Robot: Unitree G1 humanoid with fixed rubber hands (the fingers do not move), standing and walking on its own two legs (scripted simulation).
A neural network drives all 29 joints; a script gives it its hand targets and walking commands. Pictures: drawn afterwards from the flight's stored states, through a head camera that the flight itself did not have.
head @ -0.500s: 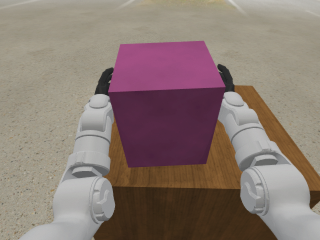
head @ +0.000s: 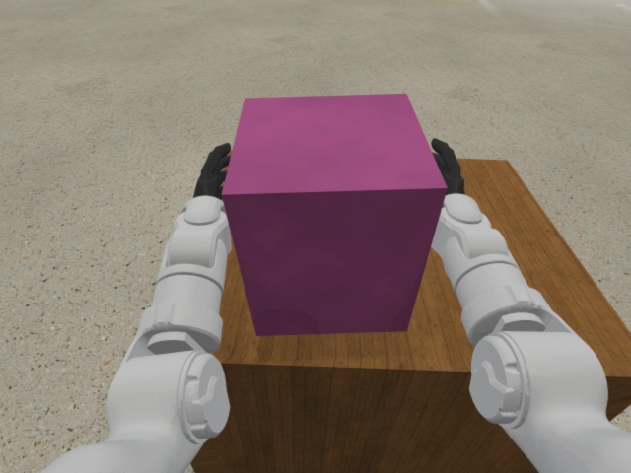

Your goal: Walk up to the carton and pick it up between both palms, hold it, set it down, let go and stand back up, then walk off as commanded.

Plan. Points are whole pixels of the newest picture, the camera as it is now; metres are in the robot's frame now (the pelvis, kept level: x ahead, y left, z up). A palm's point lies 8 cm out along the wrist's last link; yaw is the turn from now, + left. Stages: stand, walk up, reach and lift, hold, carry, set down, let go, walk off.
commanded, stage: set down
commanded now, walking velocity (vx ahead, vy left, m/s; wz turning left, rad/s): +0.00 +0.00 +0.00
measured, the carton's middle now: (328, 219) +0.42 +0.00 +0.16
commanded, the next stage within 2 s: none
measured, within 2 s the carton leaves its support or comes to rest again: neither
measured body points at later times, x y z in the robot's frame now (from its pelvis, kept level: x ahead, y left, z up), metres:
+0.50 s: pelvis +0.01 +0.00 +0.00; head -0.01 +0.02 +0.45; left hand +0.44 +0.16 +0.16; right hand +0.44 -0.15 +0.16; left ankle -0.03 +0.12 -0.74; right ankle +0.02 -0.13 -0.74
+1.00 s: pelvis +0.01 +0.00 +0.00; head +0.03 +0.02 +0.45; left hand +0.46 +0.16 +0.13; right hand +0.45 -0.15 +0.13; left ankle -0.03 +0.12 -0.74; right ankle +0.02 -0.13 -0.74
